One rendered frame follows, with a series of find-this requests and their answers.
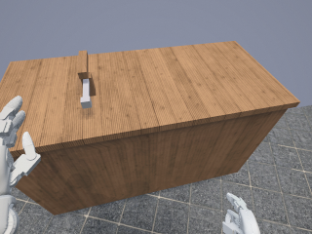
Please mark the right robot hand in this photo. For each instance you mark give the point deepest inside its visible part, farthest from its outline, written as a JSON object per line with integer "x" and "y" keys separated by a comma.
{"x": 242, "y": 223}

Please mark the counter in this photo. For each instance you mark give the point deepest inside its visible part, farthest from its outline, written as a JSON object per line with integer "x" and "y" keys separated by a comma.
{"x": 160, "y": 118}

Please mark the left robot forearm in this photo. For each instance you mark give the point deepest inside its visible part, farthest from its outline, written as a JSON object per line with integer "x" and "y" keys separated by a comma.
{"x": 9, "y": 219}

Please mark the tap lever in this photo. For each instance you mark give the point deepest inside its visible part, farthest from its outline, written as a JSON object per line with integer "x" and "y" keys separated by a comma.
{"x": 85, "y": 99}

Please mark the left robot hand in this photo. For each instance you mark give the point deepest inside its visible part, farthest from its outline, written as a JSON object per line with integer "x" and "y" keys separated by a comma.
{"x": 11, "y": 118}

